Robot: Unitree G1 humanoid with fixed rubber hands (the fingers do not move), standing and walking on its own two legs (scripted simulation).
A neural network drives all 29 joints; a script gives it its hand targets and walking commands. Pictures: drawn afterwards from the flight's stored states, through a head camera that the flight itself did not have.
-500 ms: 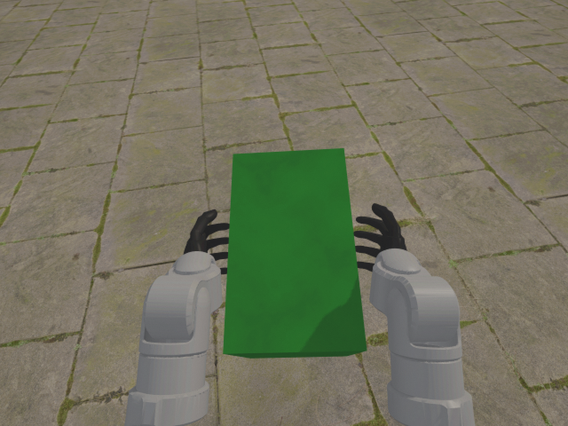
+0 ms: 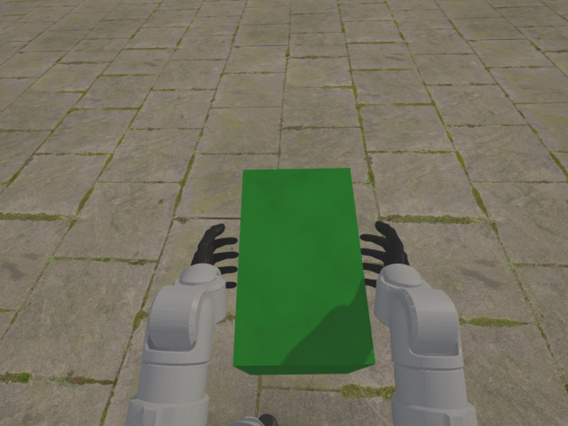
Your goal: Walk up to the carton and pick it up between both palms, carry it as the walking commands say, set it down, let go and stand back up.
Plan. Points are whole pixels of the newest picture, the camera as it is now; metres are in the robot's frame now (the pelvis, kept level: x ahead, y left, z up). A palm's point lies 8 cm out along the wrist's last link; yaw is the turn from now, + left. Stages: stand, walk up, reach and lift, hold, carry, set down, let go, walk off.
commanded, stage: carry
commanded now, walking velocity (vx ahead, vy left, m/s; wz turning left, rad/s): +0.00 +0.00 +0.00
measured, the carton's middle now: (297, 276) +0.34 +0.00 +0.00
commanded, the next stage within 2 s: none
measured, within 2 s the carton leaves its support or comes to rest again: neither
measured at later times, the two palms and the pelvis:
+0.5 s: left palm (150, 360) +0.18 +0.16 +0.09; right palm (368, 332) +0.21 -0.08 +0.10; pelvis -0.09 +0.02 +0.00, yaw +3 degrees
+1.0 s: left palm (166, 355) +0.19 +0.14 +0.09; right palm (385, 339) +0.20 -0.10 +0.10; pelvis -0.10 +0.02 +0.00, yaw +2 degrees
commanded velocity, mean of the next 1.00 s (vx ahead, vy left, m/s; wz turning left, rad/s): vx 0.00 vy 0.00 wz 0.00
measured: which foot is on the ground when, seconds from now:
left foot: up 0.00-0.22, down 0.24-1.00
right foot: down 0.00-1.00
